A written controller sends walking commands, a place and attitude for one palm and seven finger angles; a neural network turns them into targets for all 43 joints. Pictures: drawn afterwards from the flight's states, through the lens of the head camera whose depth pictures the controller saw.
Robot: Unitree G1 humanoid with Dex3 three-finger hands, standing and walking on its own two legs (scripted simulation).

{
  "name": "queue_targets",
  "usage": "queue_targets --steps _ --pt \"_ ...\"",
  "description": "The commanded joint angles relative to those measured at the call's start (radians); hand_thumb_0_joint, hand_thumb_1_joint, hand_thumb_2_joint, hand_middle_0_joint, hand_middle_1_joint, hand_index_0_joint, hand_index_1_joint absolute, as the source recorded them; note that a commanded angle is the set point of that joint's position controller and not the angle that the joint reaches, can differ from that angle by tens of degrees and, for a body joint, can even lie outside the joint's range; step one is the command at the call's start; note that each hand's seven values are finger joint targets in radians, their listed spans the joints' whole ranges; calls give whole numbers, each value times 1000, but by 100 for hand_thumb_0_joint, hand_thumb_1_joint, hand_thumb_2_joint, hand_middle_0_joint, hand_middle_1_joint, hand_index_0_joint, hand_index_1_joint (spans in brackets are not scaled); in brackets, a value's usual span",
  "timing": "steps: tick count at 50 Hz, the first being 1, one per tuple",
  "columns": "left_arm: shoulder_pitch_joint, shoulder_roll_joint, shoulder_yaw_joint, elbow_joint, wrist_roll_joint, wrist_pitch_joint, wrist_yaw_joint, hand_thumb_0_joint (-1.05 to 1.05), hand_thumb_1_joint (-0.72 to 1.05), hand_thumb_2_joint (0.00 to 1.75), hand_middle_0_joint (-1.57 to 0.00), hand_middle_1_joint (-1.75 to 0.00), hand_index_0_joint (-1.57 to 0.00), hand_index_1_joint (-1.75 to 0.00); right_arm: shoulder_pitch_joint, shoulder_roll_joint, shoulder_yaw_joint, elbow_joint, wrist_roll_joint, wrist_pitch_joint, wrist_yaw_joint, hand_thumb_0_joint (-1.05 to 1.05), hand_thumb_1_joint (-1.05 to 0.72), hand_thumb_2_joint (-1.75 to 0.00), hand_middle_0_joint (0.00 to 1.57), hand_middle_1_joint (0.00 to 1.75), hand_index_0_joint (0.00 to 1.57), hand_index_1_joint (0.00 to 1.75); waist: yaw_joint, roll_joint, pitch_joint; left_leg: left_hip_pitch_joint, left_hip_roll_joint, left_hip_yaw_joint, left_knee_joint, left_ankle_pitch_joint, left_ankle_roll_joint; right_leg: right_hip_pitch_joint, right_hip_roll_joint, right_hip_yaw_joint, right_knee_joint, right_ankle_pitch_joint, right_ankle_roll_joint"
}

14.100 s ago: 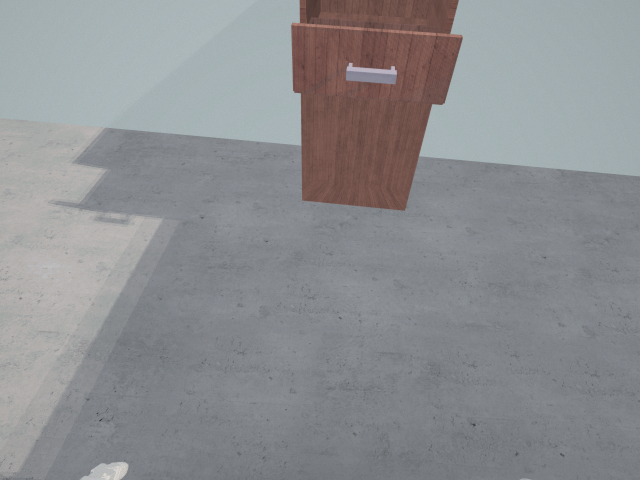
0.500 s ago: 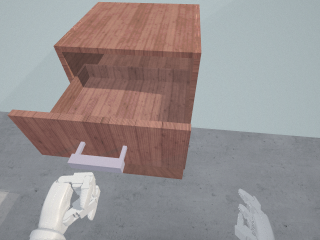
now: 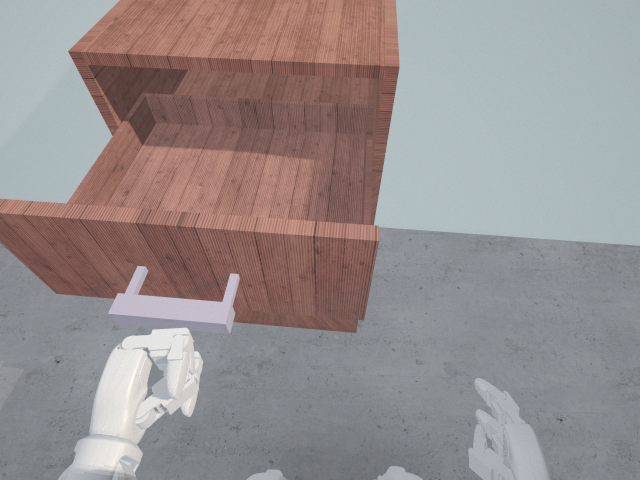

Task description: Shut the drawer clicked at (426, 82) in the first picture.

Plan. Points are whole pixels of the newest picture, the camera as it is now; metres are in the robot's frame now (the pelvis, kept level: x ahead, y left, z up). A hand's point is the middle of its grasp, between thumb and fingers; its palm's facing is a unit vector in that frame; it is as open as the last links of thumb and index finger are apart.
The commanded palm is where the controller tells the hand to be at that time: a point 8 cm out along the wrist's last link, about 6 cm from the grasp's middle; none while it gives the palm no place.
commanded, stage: bring the fist close to the handle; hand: left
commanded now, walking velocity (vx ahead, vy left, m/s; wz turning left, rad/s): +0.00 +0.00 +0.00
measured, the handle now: (180, 295) +0.31 +0.19 +0.07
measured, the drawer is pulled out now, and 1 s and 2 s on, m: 0.30 0.27 0.14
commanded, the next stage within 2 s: push the drawer shut in 0.34 s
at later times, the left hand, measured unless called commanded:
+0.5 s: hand (182, 385) +0.21 +0.16 +0.07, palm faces -0.03 -1.00 -0.07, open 3.3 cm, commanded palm +0.20 +0.21 +0.07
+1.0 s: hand (191, 346) +0.25 +0.16 +0.06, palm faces -0.07 -1.00 -0.06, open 2.9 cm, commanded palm +0.26 +0.21 +0.07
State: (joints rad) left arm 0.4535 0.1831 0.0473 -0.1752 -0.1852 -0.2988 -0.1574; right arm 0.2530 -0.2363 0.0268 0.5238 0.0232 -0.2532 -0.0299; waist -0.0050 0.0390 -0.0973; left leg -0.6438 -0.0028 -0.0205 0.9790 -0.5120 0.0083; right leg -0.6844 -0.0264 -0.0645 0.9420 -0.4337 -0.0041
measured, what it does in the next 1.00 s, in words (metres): stands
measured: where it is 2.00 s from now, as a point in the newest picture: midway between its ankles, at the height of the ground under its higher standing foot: outside the picture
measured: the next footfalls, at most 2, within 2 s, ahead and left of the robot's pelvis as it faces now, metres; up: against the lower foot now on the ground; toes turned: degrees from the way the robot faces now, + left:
none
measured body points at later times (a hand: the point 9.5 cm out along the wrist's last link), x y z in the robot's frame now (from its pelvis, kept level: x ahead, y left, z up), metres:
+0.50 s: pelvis +0.00 -0.01 +0.00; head +0.04 -0.02 +0.45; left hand +0.21 +0.21 +0.08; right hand +0.18 -0.24 -0.07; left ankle -0.01 +0.11 -0.68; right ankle +0.02 -0.12 -0.68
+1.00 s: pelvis -0.01 +0.00 +0.00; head +0.04 +0.00 +0.45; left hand +0.25 +0.22 +0.07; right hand +0.16 -0.22 -0.09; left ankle -0.01 +0.11 -0.68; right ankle +0.02 -0.12 -0.68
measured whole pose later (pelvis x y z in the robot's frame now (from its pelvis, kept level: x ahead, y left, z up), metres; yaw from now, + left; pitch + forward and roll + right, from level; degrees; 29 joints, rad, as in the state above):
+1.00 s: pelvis -0.01 +0.00 +0.00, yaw +1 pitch +11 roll -2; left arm 0.16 0.23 0.06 0.06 -0.21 -0.29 -0.19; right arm 0.23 -0.25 0.05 0.58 0.04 -0.23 -0.05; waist 0.00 0.04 -0.08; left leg -0.68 -0.01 -0.04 0.98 -0.49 0.01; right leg -0.70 -0.04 -0.08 0.93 -0.41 0.00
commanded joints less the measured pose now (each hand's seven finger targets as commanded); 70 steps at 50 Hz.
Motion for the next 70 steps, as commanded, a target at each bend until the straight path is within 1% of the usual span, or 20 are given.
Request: queue_targets --steps 1,5,6,10,17,22,24,29,32,34,40,42,45,53,56,60,62,65,69,70 --pt "-24 94 62 -234 -17 -80 4 0 90 90 -140 -160 -140 -160 -52 -118 -55 -169 4 -52 -8 0 -90 -90 20 30 20 30 -3 0 -197 44 -3 -11 -151 306 1 172 17 4 -112 223 -20" --pt "-5 108 78 -235 -17 -67 7 0 90 90 -140 -160 -140 -160 -52 -114 -59 -170 8 -39 -9 0 -90 -90 20 30 20 30 -3 -21 -212 40 -3 -6 -148 328 4 199 16 8 -117 258 -18" --pt "0 87 60 -229 -22 -62 5 0 90 90 -140 -160 -140 -160 -53 -112 -55 -175 8 -36 -8 0 -90 -90 20 30 20 30 -8 -33 -190 30 -4 -5 -152 312 4 193 16 6 -122 247 -15" --pt "2 123 114 -187 -31 -55 7 0 90 90 -140 -160 -140 -160 -64 -117 -58 -169 10 -19 -15 0 -90 -90 20 30 20 30 -8 -68 -143 -11 -8 2 -147 255 9 188 15 25 -150 193 -13" --pt "-2 127 116 -223 -54 -90 -27 0 90 90 -140 -160 -140 -160 -51 -113 -58 -168 12 -29 -16 0 -90 -90 20 30 20 30 -12 -33 -191 20 -8 4 -138 291 8 209 11 30 -143 244 -12" --pt "-29 119 103 -188 -60 -92 -45 0 90 90 -140 -160 -140 -160 -57 -119 -54 -162 13 -30 -18 0 -90 -90 20 30 20 30 -27 -20 -139 5 -8 0 -137 253 9 165 13 26 -150 191 -12" --pt "-96 121 93 -171 -59 -89 -48 0 90 90 -140 -160 -140 -160 -52 -127 -52 -157 13 -31 -21 0 -90 -90 20 30 20 30 -42 -32 -127 0 -8 -5 -133 226 9 139 15 26 -153 154 -10" --pt "-233 155 119 -116 -58 -80 -48 0 90 90 -140 -160 -140 -160 -49 -139 -47 -150 13 -33 -29 0 -90 -90 20 30 20 30 -43 -40 -151 -11 -9 -10 -135 196 10 140 13 36 -157 105 -10" --pt "-266 159 134 -114 -62 -72 -43 0 90 90 -140 -160 -140 -160 -48 -136 -46 -149 14 -34 -28 0 -90 -90 20 30 20 30 -25 9 -216 29 -10 -9 -147 247 7 174 12 28 -144 169 -14" --pt "-298 139 109 -116 -66 -60 -43 0 90 90 -140 -160 -140 -160 -48 -136 -44 -148 16 -35 -27 0 -90 -90 20 30 20 30 -36 11 -225 50 -7 -12 -151 280 5 171 14 17 -137 211 -12" --pt "-440 115 65 -59 -49 -51 -15 0 90 90 -140 -160 -140 -160 -53 -146 -39 -117 13 -36 -32 0 -90 -90 20 30 20 30 -66 -37 -156 36 -1 -32 -164 213 5 104 18 5 -150 130 -10" --pt "-516 104 41 -57 -41 -57 -12 0 90 90 -140 -160 -140 -160 -56 -145 -39 -111 13 -39 -33 0 -90 -90 20 30 20 30 -72 -21 -169 47 -1 -35 -166 190 5 90 16 8 -150 103 -10" --pt "-558 141 68 -24 -35 -55 -7 0 90 90 -140 -160 -140 -160 -60 -151 -38 -99 13 -36 -37 0 -90 -90 20 30 20 30 -65 -30 -187 42 -3 -38 -175 173 6 105 15 12 -153 81 -13" --pt "-693 124 53 34 -36 -36 -3 0 90 90 -140 -160 -140 -160 -70 -145 -35 -84 17 -30 -36 0 -90 -90 20 30 20 30 -58 27 -232 89 -3 -45 -200 192 -4 113 12 7 -151 104 -18" --pt "-747 106 31 82 -31 -32 7 0 90 90 -140 -160 -140 -160 -70 -145 -32 -78 18 -24 -34 0 -90 -90 20 30 20 30 -68 -23 -212 79 0 -48 -208 160 1 102 15 7 -162 78 -13" --pt "-804 152 69 133 -24 -36 19 0 90 90 -140 -160 -140 -160 -67 -152 -33 -69 18 -15 -35 0 -90 -90 20 30 20 30 -64 -21 -207 69 -1 -44 -216 145 0 109 14 14 -168 66 -16" --pt "-852 118 41 158 -19 -37 18 0 90 90 -140 -160 -140 -160 -64 -148 -31 -66 19 -10 -33 0 -90 -90 20 30 20 30 -69 -16 -208 79 -1 -45 -221 149 -2 104 14 11 -164 75 -16" --pt "-902 164 80 200 -14 -40 28 0 90 90 -140 -160 -140 -160 -61 -155 -33 -55 17 -2 -34 0 -90 -90 20 30 20 30 -68 -24 -217 66 -2 -41 -220 125 1 110 14 20 -172 55 -16" --pt "-973 139 58 234 -14 -46 26 0 90 90 -140 -160 -140 -160 -52 -151 -32 -50 19 7 -32 0 -90 -90 20 30 20 30 -74 1 -241 89 -3 -35 -220 150 -2 115 13 22 -174 85 -17" --pt "-986 160 74 258 -9 -48 30 0 90 90 -140 -160 -140 -160 -46 -155 -34 -43 18 11 -33 0 -90 -90 20 30 20 30 -78 -28 -232 74 0 -37 -221 148 0 120 14 22 -176 80 -16"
